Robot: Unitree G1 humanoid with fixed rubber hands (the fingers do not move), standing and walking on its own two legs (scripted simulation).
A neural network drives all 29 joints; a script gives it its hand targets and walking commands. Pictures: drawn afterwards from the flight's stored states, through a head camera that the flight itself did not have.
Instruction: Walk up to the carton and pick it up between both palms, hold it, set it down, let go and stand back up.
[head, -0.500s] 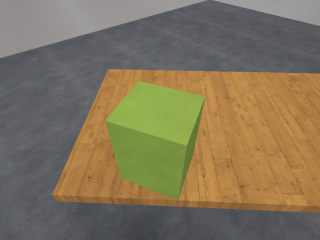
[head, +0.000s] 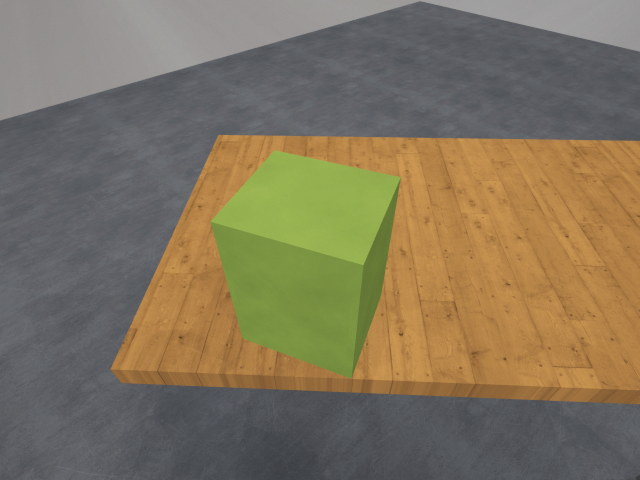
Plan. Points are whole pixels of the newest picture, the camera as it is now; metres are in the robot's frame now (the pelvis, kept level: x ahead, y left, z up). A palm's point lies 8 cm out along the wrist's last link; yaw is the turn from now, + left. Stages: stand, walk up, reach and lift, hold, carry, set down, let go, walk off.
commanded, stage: stand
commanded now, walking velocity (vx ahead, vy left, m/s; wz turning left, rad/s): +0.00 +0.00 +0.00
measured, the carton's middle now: (313, 266) +0.43 +0.04 +0.03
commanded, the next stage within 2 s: none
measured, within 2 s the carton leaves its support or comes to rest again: neither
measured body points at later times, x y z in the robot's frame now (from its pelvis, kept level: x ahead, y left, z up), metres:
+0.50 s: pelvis +0.01 +0.00 +0.00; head +0.00 +0.00 +0.45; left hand +0.00 +0.25 -0.14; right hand +0.00 -0.23 -0.15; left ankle +0.02 +0.12 -0.74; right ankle +0.05 -0.10 -0.74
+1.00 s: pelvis +0.02 +0.00 +0.00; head +0.02 +0.00 +0.45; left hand +0.01 +0.24 -0.15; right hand +0.01 -0.23 -0.16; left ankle +0.02 +0.12 -0.74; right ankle +0.05 -0.10 -0.74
